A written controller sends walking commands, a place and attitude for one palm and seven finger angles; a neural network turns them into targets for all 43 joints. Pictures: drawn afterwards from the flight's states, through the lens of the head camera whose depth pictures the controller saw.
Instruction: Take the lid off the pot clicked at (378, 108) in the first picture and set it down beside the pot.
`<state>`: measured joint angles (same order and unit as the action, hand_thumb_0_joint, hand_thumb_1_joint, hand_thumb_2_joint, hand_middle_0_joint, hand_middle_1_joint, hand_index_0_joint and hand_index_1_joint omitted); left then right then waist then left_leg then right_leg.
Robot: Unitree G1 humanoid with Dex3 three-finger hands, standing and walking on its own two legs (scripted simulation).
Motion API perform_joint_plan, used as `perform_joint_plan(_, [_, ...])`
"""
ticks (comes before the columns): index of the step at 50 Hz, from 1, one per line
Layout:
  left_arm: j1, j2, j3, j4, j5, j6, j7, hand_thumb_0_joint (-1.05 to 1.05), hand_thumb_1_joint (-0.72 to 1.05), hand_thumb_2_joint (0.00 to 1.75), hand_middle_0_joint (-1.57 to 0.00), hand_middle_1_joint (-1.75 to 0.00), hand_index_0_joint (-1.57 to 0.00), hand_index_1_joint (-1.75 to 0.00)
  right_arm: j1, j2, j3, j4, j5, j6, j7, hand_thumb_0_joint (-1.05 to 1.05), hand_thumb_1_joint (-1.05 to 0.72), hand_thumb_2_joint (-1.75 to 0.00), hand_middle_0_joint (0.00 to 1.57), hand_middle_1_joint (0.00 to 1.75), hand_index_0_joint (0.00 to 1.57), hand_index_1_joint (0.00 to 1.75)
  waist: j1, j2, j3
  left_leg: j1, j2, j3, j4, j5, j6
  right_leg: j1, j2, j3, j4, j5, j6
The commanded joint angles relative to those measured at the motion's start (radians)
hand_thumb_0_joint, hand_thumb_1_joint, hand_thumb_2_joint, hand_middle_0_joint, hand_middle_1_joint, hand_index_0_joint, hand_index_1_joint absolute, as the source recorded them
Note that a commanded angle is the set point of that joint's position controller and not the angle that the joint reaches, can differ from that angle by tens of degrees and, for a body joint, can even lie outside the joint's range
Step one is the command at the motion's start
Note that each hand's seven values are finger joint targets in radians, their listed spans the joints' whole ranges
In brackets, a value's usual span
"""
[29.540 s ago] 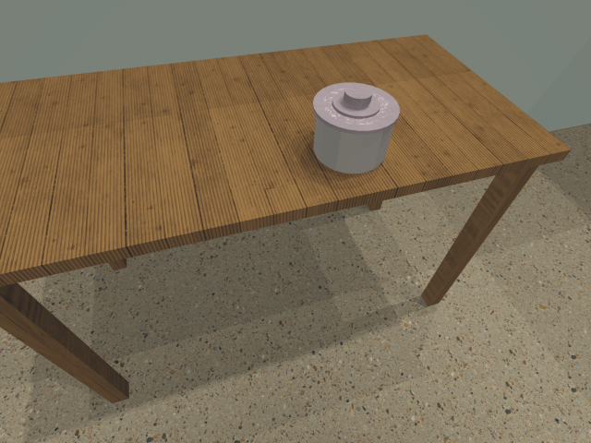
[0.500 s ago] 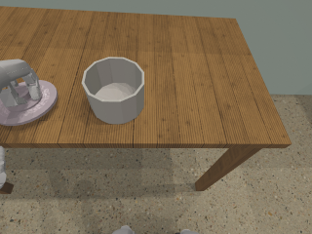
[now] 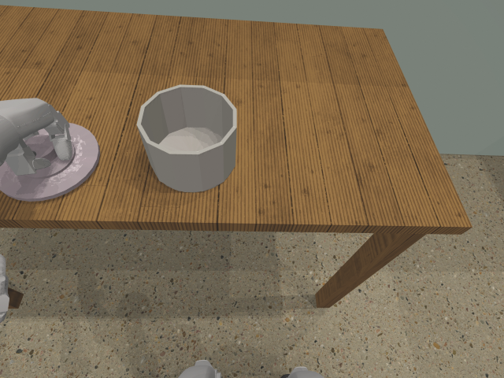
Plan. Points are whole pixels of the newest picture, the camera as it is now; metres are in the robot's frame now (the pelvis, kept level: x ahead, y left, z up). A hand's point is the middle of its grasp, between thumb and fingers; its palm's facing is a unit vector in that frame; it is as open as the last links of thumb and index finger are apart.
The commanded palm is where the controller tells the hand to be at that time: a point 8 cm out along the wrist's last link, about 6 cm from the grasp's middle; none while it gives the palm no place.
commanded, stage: open the fingers wide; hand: left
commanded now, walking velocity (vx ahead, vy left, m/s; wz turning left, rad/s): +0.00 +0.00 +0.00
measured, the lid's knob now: (40, 149) +0.46 +0.35 +0.05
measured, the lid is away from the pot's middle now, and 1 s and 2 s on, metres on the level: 0.24 0.25 0.25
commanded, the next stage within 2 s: raise the empty hand in 0.88 s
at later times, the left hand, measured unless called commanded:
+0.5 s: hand (28, 150) +0.44 +0.34 +0.08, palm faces -0.46 -0.10 -0.88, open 8.7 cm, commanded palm +0.47 +0.34 +0.14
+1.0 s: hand (29, 153) +0.44 +0.34 +0.08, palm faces -0.47 -0.08 -0.88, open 11.0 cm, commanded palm +0.47 +0.33 +0.14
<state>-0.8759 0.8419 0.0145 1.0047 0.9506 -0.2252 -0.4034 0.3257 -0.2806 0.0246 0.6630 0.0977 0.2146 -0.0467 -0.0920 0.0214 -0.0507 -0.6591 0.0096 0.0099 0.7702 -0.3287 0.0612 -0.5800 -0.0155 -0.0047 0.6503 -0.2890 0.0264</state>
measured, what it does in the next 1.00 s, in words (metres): stands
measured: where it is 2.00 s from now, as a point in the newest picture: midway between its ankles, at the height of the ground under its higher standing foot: outside the picture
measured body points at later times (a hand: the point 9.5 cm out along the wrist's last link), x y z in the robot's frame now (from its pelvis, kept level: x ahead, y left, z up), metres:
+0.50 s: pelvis +0.01 +0.00 +0.00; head +0.09 +0.02 +0.44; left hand +0.46 +0.34 +0.13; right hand +0.04 -0.28 -0.11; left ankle +0.02 +0.08 -0.71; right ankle +0.02 -0.17 -0.71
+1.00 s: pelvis +0.01 +0.00 +0.00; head +0.09 +0.03 +0.44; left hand +0.46 +0.34 +0.13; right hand +0.07 -0.27 -0.11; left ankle +0.02 +0.08 -0.71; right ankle +0.02 -0.17 -0.71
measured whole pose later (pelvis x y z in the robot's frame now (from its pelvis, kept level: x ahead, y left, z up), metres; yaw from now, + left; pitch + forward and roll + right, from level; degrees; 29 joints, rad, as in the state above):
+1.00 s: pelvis +0.01 +0.00 +0.00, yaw +0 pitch +13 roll -4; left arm -0.87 0.83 -0.02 0.99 0.96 -0.21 -0.39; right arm 0.29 -0.29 0.02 0.65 0.10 0.22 -0.04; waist -0.08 0.02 -0.05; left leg -0.64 0.00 0.00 0.75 -0.33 0.07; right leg -0.55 -0.02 -0.01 0.62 -0.29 0.02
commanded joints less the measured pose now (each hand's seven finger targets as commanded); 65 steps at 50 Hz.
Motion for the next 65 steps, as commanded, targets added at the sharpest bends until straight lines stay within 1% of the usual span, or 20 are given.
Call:
perform_joint_plan(1, [-0.412, 0.311, 0.071, -0.146, 0.016, 0.007, 0.057, 0.00, 0.38, 0.95, -0.62, -0.93, -0.77, -1.00, 0.074, -0.194, -0.066, -0.067, 0.000, -0.022, -0.015, 0.00, -0.90, -0.90, 0.20, 0.30, 0.20, 0.30, -0.007, 0.140, -0.344, 0.425, -0.025, -0.060, -0.115, 0.222, 0.004, -0.052, 0.091, -0.072, -0.085, 0.056, -0.082])
perform_joint_plan(5, [-0.410, 0.349, 0.091, -0.115, 0.017, 0.011, 0.061, 0.00, 0.33, 0.90, -0.58, -0.93, -0.71, -0.99, 0.067, -0.197, -0.058, -0.071, 0.000, -0.025, -0.019, 0.00, -0.90, -0.90, 0.20, 0.30, 0.20, 0.30, -0.007, 0.110, -0.339, 0.378, -0.034, -0.044, -0.114, 0.214, 0.011, -0.005, 0.088, -0.063, -0.091, 0.081, -0.079])
perform_joint_plan(7, [-0.430, 0.320, 0.065, -0.117, 0.014, 0.017, 0.058, 0.00, 0.30, 0.88, -0.56, -0.93, -0.68, -0.98, 0.065, -0.200, -0.059, -0.072, 0.003, -0.025, -0.021, 0.00, -0.90, -0.90, 0.20, 0.30, 0.20, 0.30, -0.013, 0.101, -0.321, 0.381, -0.029, -0.051, -0.123, 0.198, 0.009, -0.022, 0.087, -0.066, -0.094, 0.069, -0.079])
perform_joint_plan(8, [-0.441, 0.308, 0.059, -0.152, 0.014, 0.011, 0.055, 0.00, 0.29, 0.87, -0.55, -0.92, -0.66, -0.97, 0.059, -0.199, -0.063, -0.076, 0.002, -0.028, -0.021, 0.00, -0.90, -0.90, 0.20, 0.30, 0.20, 0.30, -0.009, 0.135, -0.344, 0.422, -0.023, -0.053, -0.123, 0.240, 0.006, -0.032, 0.086, -0.068, -0.090, 0.085, -0.081])
perform_joint_plan(12, [-0.404, 0.341, 0.095, -0.143, 0.007, 0.008, 0.056, 0.00, 0.23, 0.82, -0.51, -0.92, -0.60, -0.96, 0.061, -0.196, -0.064, -0.085, -0.001, -0.027, -0.020, 0.00, -0.90, -0.90, 0.20, 0.30, 0.20, 0.30, -0.001, 0.114, -0.379, 0.413, -0.032, -0.043, -0.111, 0.267, 0.009, 0.014, 0.085, -0.062, -0.090, 0.116, -0.078])
perform_joint_plan(16, [-0.399, 0.354, 0.094, -0.095, 0.007, 0.012, 0.050, 0.00, 0.18, 0.77, -0.47, -0.91, -0.54, -0.94, 0.066, -0.203, -0.058, -0.077, 0.002, -0.023, -0.021, 0.00, -0.90, -0.90, 0.20, 0.30, 0.20, 0.30, -0.008, 0.072, -0.332, 0.366, -0.033, -0.038, -0.109, 0.243, 0.012, 0.005, 0.088, -0.065, -0.088, 0.109, -0.075])
perform_joint_plan(18, [-0.389, 0.364, 0.109, -0.134, 0.015, 0.004, 0.053, 0.00, 0.15, 0.75, -0.45, -0.90, -0.51, -0.93, 0.065, -0.202, -0.063, -0.088, 0.001, -0.021, -0.018, 0.00, -0.90, -0.90, 0.20, 0.30, 0.20, 0.30, 0.005, 0.130, -0.378, 0.417, -0.031, -0.042, -0.103, 0.335, 0.002, 0.005, 0.089, -0.067, -0.077, 0.145, -0.082])
perform_joint_plan(20, [-0.370, 0.319, 0.078, -0.106, 0.011, 0.003, 0.045, 0.00, 0.12, 0.73, -0.43, -0.90, -0.48, -0.92, 0.073, -0.198, -0.065, -0.080, -0.001, -0.017, -0.015, 0.00, -0.90, -0.90, 0.20, 0.30, 0.20, 0.30, -0.007, 0.107, -0.370, 0.421, -0.030, -0.046, -0.093, 0.343, 0.000, -0.018, 0.093, -0.071, -0.077, 0.136, -0.078])
perform_joint_plan(26, [-0.346, 0.338, 0.106, -0.123, -0.010, -0.002, 0.032, 0.00, 0.04, 0.65, -0.37, -0.89, -0.38, -0.89, 0.075, -0.197, -0.068, -0.080, -0.001, -0.009, -0.012, 0.00, -0.90, -0.90, 0.20, 0.30, 0.20, 0.30, -0.004, 0.099, -0.382, 0.429, -0.031, -0.039, -0.081, 0.387, 0.005, -0.003, 0.096, -0.070, -0.075, 0.166, -0.076])
perform_joint_plan(29, [-0.365, 0.309, 0.087, -0.174, -0.013, -0.006, 0.031, 0.00, 0.00, 0.61, -0.34, -0.88, -0.34, -0.88, 0.067, -0.194, -0.072, -0.080, -0.004, -0.001, -0.007, 0.00, -0.90, -0.90, 0.20, 0.30, 0.20, 0.30, -0.004, 0.145, -0.394, 0.472, -0.026, -0.046, -0.079, 0.450, -0.002, -0.017, 0.096, -0.072, -0.076, 0.174, -0.078])
perform_joint_plan(31, [-0.361, 0.330, 0.105, -0.159, -0.019, -0.005, 0.030, 0.00, 0.00, 0.61, -0.34, -0.88, -0.34, -0.88, 0.067, -0.200, -0.071, -0.076, -0.002, 0.001, -0.009, 0.00, -0.90, -0.90, 0.20, 0.30, 0.20, 0.30, -0.005, 0.087, -0.380, 0.431, -0.027, -0.043, -0.086, 0.372, 0.006, -0.004, 0.094, -0.069, -0.081, 0.158, -0.075])
perform_joint_plan(34, [-0.367, 0.317, 0.099, -0.206, -0.016, -0.008, 0.038, 0.00, 0.00, 0.61, -0.34, -0.88, -0.34, -0.88, 0.065, -0.194, -0.074, -0.079, -0.005, 0.003, -0.007, 0.00, -0.90, -0.90, 0.20, 0.30, 0.20, 0.30, -0.002, 0.146, -0.412, 0.491, -0.024, -0.051, -0.082, 0.456, -0.002, -0.013, 0.094, -0.072, -0.078, 0.174, -0.078])
perform_joint_plan(41, [-0.361, 0.309, 0.096, -0.177, -0.024, 0.002, 0.041, 0.00, 0.00, 0.62, -0.34, -0.88, -0.34, -0.88, 0.057, -0.194, -0.071, -0.078, -0.002, 0.001, -0.007, 0.00, -0.90, -0.90, 0.20, 0.30, 0.20, 0.30, -0.004, 0.107, -0.374, 0.456, -0.028, -0.048, -0.094, 0.385, 0.005, -0.003, 0.093, -0.069, -0.090, 0.157, -0.076])
perform_joint_plan(46, [-0.406, 0.259, 0.045, -0.181, -0.016, 0.007, 0.044, 0.00, 0.00, 0.63, -0.34, -0.87, -0.34, -0.87, 0.055, -0.195, -0.070, -0.071, 0.001, -0.003, -0.009, 0.00, -0.90, -0.90, 0.20, 0.30, 0.20, 0.30, -0.015, 0.113, -0.357, 0.469, -0.021, -0.065, -0.108, 0.316, 0.000, -0.046, 0.092, -0.072, -0.092, 0.103, -0.078])
perform_joint_plan(48, [-0.429, 0.249, 0.029, -0.203, -0.012, 0.006, 0.047, 0.00, 0.00, 0.63, -0.34, -0.87, -0.34, -0.87, 0.053, -0.194, -0.069, -0.073, 0.000, -0.008, -0.011, 0.00, -0.90, -0.90, 0.20, 0.30, 0.20, 0.30, -0.012, 0.152, -0.381, 0.490, -0.022, -0.064, -0.102, 0.373, -0.005, -0.043, 0.090, -0.070, -0.085, 0.128, -0.082])
perform_joint_plan(54, [-0.455, 0.320, 0.095, -0.262, -0.017, 0.011, 0.061, 0.00, -0.01, 0.63, -0.34, -0.87, -0.34, -0.87, 0.060, -0.190, -0.070, -0.075, -0.006, -0.014, -0.016, 0.00, -0.90, -0.90, 0.20, 0.30, 0.20, 0.30, 0.001, 0.162, -0.464, 0.556, -0.021, -0.071, -0.103, 0.463, -0.012, 0.012, 0.087, -0.067, -0.093, 0.173, -0.078])
perform_joint_plan(57, [-0.435, 0.333, 0.096, -0.172, -0.013, 0.029, 0.062, 0.00, -0.01, 0.63, -0.34, -0.87, -0.34, -0.87, 0.052, -0.192, -0.060, -0.075, 0.002, -0.017, -0.018, 0.00, -0.90, -0.90, 0.20, 0.30, 0.20, 0.30, -0.003, 0.096, -0.377, 0.457, -0.032, -0.052, -0.127, 0.358, 0.002, 0.044, 0.086, -0.065, -0.106, 0.168, -0.077])
perform_joint_plan(60, [-0.468, 0.313, 0.077, -0.246, -0.001, 0.035, 0.062, 0.00, -0.01, 0.63, -0.34, -0.87, -0.34, -0.87, 0.047, -0.187, -0.066, -0.084, 0.002, -0.018, -0.011, 0.00, -0.90, -0.90, 0.20, 0.30, 0.20, 0.30, 0.006, 0.179, -0.409, 0.541, -0.023, -0.070, -0.132, 0.450, -0.015, 0.031, 0.084, -0.071, -0.112, 0.172, -0.081])
perform_joint_plan(63, [-0.417, 0.323, 0.093, -0.193, -0.018, 0.042, 0.047, 0.00, -0.01, 0.63, -0.34, -0.87, -0.34, -0.87, 0.046, -0.189, -0.063, -0.088, 0.004, -0.020, -0.010, 0.00, -0.90, -0.90, 0.20, 0.30, 0.20, 0.30, 0.008, 0.117, -0.388, 0.512, -0.027, -0.060, -0.142, 0.439, -0.003, 0.071, 0.084, -0.068, -0.127, 0.193, -0.078])
perform_joint_plan(65, [-0.445, 0.330, 0.093, -0.235, -0.022, 0.048, 0.039, 0.00, -0.01, 0.63, -0.34, -0.87, -0.34, -0.87, 0.040, -0.189, -0.064, -0.093, 0.004, -0.013, -0.005, 0.00, -0.90, -0.90, 0.20, 0.30, 0.20, 0.30, 0.007, 0.135, -0.397, 0.521, -0.030, -0.059, -0.147, 0.457, -0.003, 0.086, 0.083, -0.068, -0.131, 0.212, -0.077])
